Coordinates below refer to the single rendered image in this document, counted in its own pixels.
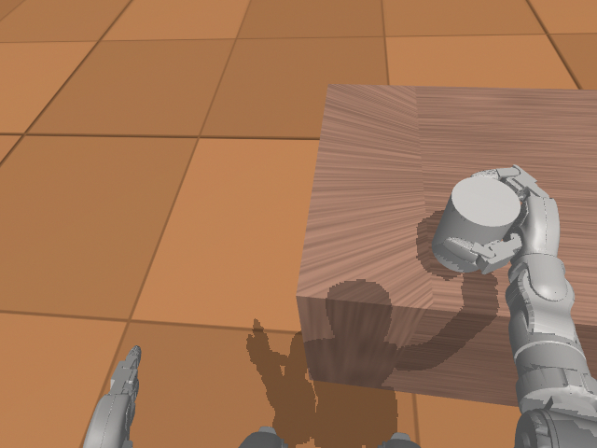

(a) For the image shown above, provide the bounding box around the right robot hand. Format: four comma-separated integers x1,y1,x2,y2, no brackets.
443,164,560,274

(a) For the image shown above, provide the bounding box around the left robot hand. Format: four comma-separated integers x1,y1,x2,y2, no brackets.
83,345,141,448

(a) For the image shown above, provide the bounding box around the right robot arm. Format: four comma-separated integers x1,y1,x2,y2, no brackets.
506,254,597,448

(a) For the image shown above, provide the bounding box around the can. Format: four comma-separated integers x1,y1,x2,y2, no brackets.
432,176,521,273

